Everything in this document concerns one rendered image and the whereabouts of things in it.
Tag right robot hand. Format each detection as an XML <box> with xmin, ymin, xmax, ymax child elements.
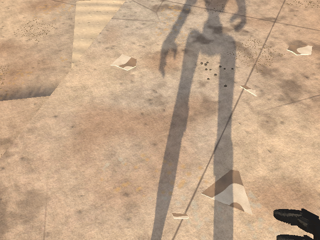
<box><xmin>273</xmin><ymin>208</ymin><xmax>320</xmax><ymax>240</ymax></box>

